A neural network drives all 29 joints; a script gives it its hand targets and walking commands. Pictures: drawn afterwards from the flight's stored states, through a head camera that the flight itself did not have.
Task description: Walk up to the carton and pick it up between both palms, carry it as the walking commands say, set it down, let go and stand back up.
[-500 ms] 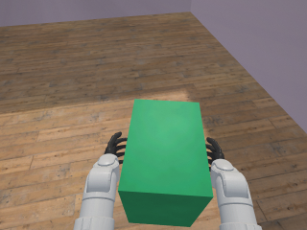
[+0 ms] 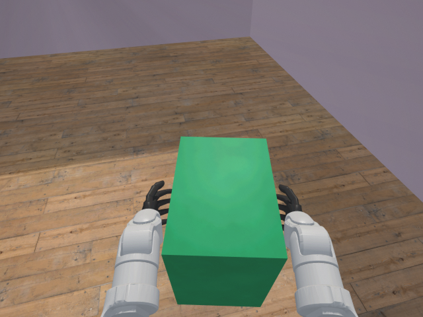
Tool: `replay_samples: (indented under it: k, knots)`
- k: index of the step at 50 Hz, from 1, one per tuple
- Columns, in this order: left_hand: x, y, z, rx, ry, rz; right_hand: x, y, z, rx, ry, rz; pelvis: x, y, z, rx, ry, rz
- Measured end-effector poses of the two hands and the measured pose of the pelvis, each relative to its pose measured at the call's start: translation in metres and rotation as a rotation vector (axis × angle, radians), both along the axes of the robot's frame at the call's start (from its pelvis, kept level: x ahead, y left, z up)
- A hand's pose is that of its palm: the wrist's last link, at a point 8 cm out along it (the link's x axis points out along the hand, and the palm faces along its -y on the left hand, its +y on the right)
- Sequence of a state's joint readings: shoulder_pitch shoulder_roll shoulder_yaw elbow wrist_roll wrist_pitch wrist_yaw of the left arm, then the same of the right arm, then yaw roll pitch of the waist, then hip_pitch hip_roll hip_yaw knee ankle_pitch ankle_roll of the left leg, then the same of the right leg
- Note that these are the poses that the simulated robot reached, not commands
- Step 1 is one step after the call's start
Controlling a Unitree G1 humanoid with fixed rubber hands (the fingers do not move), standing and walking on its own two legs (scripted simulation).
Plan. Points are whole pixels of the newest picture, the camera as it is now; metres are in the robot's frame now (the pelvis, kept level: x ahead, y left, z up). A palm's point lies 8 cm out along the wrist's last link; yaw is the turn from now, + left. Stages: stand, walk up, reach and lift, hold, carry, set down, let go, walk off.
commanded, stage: hold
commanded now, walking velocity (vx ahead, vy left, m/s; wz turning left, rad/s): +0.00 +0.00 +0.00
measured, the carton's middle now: (221, 222) +0.32 +0.03 -0.02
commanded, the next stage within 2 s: set down in 0.40 s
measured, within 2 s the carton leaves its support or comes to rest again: neither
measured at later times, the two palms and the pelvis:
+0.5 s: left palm (156, 214) +0.29 +0.16 +0.04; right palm (297, 224) +0.29 -0.13 +0.04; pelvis +0.00 +0.01 +0.00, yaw -1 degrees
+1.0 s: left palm (167, 223) +0.31 +0.15 -0.02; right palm (294, 234) +0.30 -0.14 -0.03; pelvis +0.00 +0.00 -0.02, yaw -1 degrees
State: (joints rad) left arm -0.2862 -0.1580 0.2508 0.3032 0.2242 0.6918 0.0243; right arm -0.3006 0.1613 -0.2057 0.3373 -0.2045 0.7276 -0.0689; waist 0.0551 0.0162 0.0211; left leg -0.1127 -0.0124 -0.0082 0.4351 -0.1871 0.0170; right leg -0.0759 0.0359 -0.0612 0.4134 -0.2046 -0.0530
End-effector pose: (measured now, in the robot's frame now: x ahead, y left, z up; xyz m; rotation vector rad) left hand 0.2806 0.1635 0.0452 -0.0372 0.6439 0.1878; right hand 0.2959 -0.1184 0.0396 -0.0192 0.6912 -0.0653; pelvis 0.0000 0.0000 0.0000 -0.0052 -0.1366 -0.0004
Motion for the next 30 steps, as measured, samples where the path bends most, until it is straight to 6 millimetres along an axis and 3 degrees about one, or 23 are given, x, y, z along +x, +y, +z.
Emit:
replay_samples:
  k: [21,30]
  knots:
    - [0.006,0.000,0.000,0.022,0.015,-0.042,-0.004,0.000,-0.002,-0.014,0.010,-0.008,0.004,0.010,0.002,0.000,0.011,-0.015]
    - [0.016,-0.017,-0.012,0.000,0.038,-0.091,-0.010,-0.017,-0.012,-0.021,0.034,-0.064,0.002,0.009,-0.002,0.009,0.019,-0.034]
